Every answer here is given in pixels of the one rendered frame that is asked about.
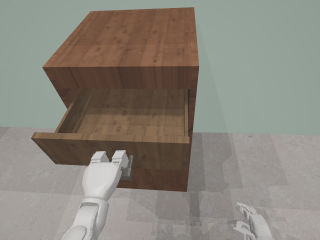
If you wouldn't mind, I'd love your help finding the robot right hand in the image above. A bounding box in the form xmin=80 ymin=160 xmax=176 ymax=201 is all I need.
xmin=233 ymin=202 xmax=273 ymax=240

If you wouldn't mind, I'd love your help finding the handle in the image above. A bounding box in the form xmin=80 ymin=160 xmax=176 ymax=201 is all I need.
xmin=86 ymin=153 xmax=134 ymax=181

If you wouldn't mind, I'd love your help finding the robot left hand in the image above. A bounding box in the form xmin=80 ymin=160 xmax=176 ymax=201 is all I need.
xmin=82 ymin=150 xmax=129 ymax=201

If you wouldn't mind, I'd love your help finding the drawer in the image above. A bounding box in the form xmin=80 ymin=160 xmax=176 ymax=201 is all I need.
xmin=31 ymin=88 xmax=190 ymax=171

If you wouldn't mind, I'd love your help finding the robot left forearm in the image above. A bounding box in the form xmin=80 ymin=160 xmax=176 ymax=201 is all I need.
xmin=61 ymin=197 xmax=109 ymax=240

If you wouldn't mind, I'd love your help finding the cabinet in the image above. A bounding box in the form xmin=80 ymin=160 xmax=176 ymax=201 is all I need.
xmin=42 ymin=7 xmax=199 ymax=192

